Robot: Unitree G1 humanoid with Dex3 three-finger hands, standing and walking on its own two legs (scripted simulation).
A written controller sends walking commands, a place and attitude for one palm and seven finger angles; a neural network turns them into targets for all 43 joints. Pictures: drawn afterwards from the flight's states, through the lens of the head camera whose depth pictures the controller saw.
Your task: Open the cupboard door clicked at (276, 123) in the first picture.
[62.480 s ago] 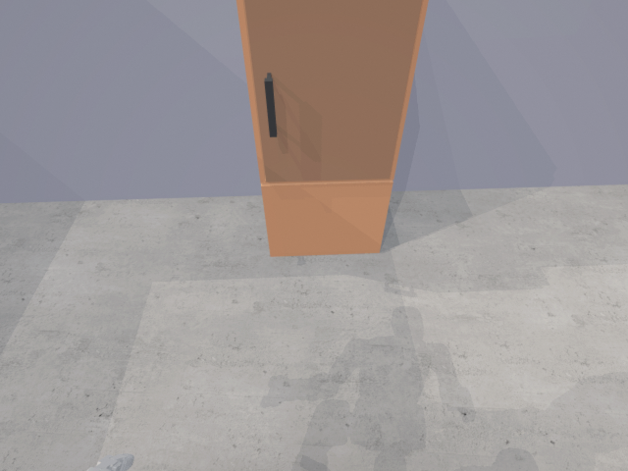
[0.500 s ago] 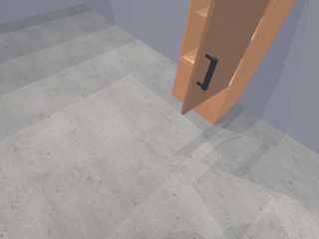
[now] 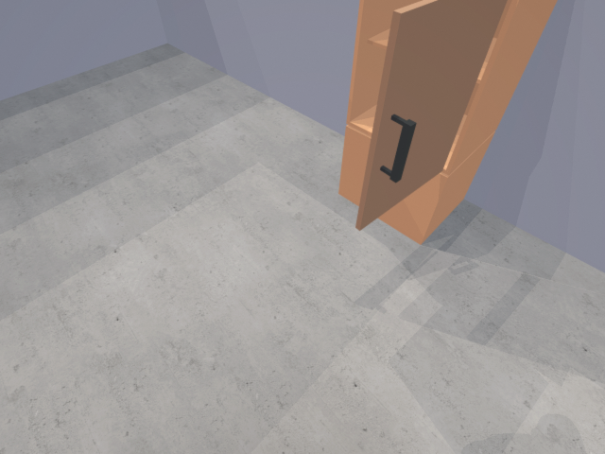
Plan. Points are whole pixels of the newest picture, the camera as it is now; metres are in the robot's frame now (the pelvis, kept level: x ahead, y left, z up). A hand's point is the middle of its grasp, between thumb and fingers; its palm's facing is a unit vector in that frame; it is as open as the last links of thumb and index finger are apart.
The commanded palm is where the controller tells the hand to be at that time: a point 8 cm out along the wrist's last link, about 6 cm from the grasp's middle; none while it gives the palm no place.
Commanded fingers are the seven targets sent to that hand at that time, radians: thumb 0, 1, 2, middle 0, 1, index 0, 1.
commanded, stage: let the arm hang, fingers relaxed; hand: left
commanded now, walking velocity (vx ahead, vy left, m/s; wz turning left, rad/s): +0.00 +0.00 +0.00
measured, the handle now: (395, 149) +0.79 -0.17 -0.06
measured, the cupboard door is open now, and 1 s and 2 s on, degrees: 84 84 84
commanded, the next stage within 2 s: look to check the result in 0.26 s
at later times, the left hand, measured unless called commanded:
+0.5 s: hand out of the picture +0.01 +0.15 -0.18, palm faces +0.01 -0.98 -0.17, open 7.4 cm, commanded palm none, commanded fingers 0.00 0.90 0.90 -0.20 -0.30 -0.20 -0.30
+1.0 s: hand out of the picture +0.04 +0.15 -0.18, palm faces +0.01 -0.98 -0.18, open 7.4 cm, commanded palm none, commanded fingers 0.00 0.90 0.90 -0.20 -0.30 -0.20 -0.30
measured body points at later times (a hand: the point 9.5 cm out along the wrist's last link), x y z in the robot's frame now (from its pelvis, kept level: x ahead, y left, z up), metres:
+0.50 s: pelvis +0.03 -0.01 +0.00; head +0.05 -0.02 +0.45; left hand +0.01 +0.20 -0.16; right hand +0.00 -0.22 -0.16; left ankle +0.03 +0.06 -0.74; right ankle +0.00 -0.13 -0.74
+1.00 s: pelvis +0.04 -0.02 +0.00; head +0.07 -0.02 +0.45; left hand +0.04 +0.20 -0.16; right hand +0.04 -0.24 -0.16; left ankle +0.03 +0.06 -0.74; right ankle +0.00 -0.13 -0.74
